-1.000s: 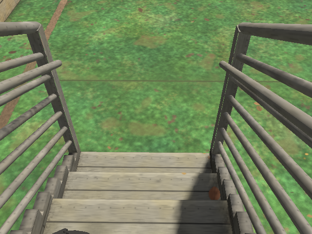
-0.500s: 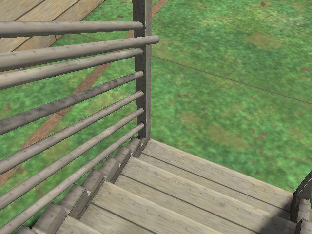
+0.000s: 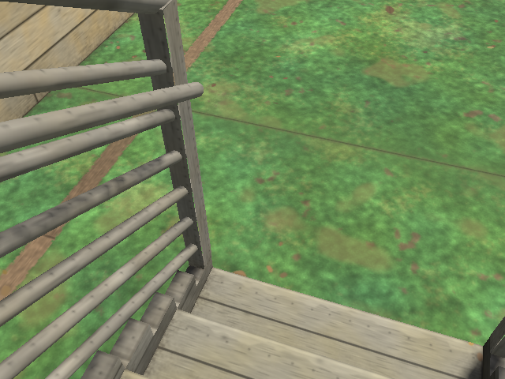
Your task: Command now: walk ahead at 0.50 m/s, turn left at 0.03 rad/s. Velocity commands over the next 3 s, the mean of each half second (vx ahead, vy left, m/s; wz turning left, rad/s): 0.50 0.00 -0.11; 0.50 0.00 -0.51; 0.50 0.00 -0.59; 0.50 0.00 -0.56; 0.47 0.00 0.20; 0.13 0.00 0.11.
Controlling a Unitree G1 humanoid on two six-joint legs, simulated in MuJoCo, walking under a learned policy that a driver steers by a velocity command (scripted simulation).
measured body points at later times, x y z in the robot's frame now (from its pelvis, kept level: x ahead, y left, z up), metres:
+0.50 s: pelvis +0.31 +0.08 -0.16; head +0.31 +0.10 +0.29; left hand +0.26 +0.31 -0.31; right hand +0.36 -0.16 -0.29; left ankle +0.34 +0.18 -0.88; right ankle +0.17 -0.07 -0.65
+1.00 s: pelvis +0.57 -0.04 -0.27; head +0.57 -0.04 +0.18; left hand +0.76 +0.14 -0.41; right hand +0.35 -0.17 -0.41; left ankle +0.36 +0.18 -0.85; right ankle +0.60 -0.15 -1.02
